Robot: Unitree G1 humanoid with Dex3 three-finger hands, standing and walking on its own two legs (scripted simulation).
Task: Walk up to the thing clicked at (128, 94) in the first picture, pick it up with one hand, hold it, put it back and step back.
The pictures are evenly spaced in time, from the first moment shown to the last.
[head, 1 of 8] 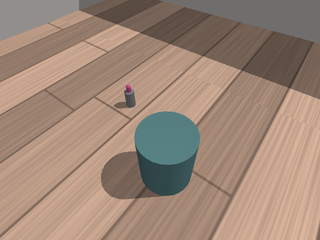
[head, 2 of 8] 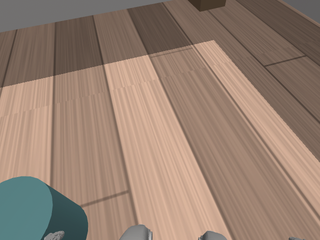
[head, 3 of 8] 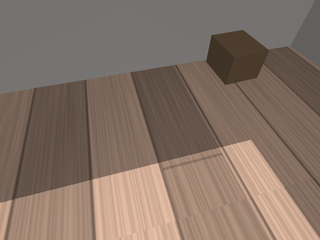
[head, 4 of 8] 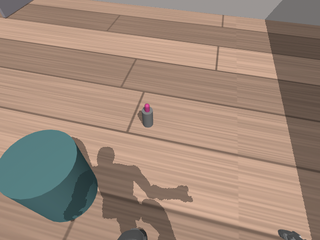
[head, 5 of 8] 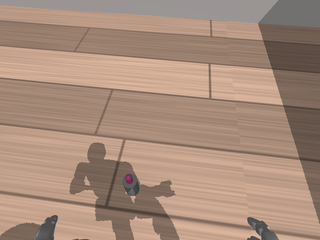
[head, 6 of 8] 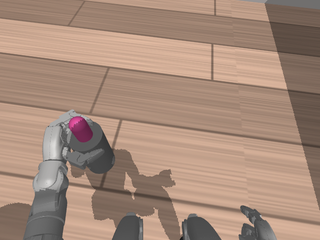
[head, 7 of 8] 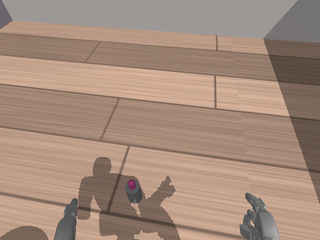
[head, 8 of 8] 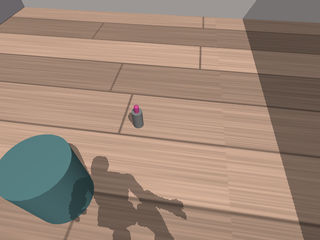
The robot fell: no
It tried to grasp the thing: yes
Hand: left
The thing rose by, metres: 0.64
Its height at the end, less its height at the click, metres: +0.00
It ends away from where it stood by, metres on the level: 0.01
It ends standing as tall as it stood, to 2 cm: yes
